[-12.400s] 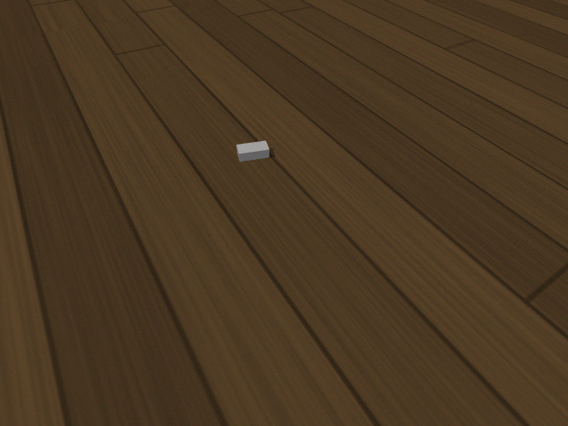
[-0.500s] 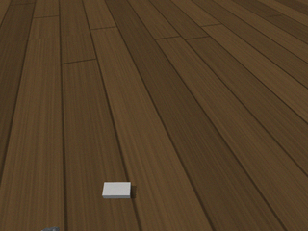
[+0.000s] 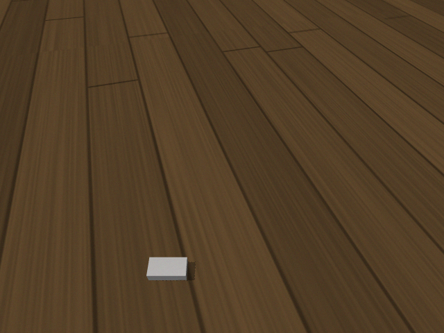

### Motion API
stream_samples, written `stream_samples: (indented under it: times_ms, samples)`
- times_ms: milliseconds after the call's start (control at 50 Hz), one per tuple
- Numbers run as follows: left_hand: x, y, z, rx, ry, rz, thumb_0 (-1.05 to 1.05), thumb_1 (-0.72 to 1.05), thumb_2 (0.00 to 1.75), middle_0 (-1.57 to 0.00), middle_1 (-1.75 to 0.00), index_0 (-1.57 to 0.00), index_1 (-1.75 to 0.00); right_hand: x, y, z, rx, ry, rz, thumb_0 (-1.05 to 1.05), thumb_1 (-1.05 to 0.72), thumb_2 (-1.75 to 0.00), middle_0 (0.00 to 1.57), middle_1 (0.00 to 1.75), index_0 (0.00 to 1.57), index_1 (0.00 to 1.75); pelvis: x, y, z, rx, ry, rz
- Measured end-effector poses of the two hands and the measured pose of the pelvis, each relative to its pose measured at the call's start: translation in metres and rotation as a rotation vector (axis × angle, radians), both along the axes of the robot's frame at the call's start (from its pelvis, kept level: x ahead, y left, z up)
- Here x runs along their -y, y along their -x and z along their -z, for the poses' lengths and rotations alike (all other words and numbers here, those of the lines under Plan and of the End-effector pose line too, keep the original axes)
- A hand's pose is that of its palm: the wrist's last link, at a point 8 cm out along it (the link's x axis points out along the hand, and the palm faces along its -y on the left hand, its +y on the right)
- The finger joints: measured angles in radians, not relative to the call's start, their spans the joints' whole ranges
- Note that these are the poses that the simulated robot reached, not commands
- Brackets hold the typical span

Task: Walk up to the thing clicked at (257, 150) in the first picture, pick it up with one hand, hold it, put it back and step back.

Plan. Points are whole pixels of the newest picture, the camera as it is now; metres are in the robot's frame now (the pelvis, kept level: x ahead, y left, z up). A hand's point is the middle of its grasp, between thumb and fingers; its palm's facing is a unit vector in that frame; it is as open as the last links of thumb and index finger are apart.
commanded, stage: stand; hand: left
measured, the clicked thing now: (168, 268) +0.50 +0.22 -0.76
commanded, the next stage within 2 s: none
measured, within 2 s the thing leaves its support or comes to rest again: neither
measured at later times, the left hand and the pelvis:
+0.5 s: hand out of the picture +0.07 +0.25 -0.16, palm faces -0.04 -0.94 -0.34, open 7.4 cm; pelvis +0.00 -0.01 +0.00, yaw +0 degrees
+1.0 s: hand out of the picture +0.08 +0.25 -0.16, palm faces -0.05 -0.94 -0.34, open 7.4 cm; pelvis +0.00 -0.01 +0.00, yaw +0 degrees
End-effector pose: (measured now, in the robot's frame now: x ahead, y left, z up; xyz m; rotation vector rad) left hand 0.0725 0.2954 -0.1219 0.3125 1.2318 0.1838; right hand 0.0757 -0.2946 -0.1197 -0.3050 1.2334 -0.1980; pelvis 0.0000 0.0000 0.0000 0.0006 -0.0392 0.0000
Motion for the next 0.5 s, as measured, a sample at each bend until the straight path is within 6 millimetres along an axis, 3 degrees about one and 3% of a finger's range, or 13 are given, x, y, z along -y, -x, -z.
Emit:
stream_samples:
  times_ms: [240, 500]
  samples:
    - [0.001, 0.011, -0.001, -0.018, -0.008, 0.000, 0.00, 0.91, 0.90, -0.20, -0.30, -0.21, -0.30, 0.005, 0.013, 0.003, -0.028, -0.002, 0.004, 0.01, -0.90, -0.90, 0.20, 0.30, 0.21, 0.30, 0.004, 0.001, 0.000, -0.004, 0.002, -0.001]
    - [0.004, 0.003, -0.002, 0.002, -0.008, 0.010, 0.00, 0.91, 0.90, -0.20, -0.30, -0.21, -0.30, 0.008, 0.013, 0.002, -0.023, 0.001, 0.002, 0.01, -0.90, -0.90, 0.20, 0.30, 0.21, 0.30, 0.006, 0.000, 0.000, -0.003, 0.002, 0.000]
